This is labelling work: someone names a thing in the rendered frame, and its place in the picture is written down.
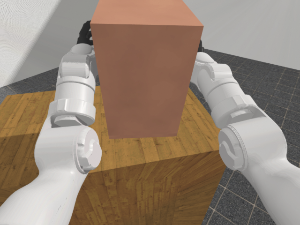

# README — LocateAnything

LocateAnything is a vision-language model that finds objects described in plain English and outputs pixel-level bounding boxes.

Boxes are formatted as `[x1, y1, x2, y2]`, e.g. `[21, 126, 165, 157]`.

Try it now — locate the pedestal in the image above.
[0, 86, 226, 225]

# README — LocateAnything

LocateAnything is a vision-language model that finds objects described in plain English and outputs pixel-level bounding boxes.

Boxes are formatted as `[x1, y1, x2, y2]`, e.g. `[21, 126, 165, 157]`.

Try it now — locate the robot right hand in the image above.
[198, 40, 204, 52]

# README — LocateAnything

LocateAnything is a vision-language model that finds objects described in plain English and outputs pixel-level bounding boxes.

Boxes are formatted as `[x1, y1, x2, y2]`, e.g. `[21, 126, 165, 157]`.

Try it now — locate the robot right forearm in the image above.
[190, 52, 287, 148]

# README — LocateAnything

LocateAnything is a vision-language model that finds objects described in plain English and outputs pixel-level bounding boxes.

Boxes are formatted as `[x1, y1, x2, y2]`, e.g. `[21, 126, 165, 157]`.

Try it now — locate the right robot upper arm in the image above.
[218, 116, 300, 225]

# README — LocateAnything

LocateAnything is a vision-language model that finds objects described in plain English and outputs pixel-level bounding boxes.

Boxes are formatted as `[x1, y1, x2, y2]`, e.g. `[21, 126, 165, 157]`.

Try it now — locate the left robot upper arm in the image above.
[0, 125, 102, 225]

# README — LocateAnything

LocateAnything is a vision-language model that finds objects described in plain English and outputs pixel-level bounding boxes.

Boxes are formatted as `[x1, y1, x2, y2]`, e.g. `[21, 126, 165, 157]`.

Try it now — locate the carton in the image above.
[90, 0, 204, 139]

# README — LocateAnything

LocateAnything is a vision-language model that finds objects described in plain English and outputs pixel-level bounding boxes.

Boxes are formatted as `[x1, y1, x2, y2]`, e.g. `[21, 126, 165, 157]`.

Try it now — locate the robot left forearm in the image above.
[34, 43, 98, 162]

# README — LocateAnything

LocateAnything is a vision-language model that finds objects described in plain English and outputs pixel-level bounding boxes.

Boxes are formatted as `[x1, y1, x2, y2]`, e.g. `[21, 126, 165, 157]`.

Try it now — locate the robot left hand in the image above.
[77, 20, 93, 46]

